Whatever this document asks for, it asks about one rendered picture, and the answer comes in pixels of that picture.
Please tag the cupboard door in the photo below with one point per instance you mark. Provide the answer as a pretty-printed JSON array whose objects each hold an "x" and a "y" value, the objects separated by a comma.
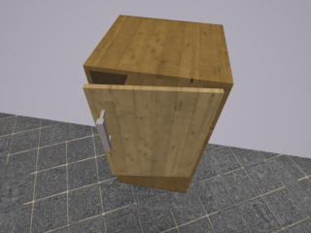
[{"x": 157, "y": 131}]

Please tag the handle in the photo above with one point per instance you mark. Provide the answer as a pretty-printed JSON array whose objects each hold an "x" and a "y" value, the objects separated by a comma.
[{"x": 103, "y": 132}]

